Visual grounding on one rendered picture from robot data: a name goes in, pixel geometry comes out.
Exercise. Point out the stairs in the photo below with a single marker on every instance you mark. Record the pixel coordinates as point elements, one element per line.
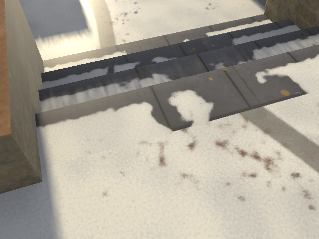
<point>91,75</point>

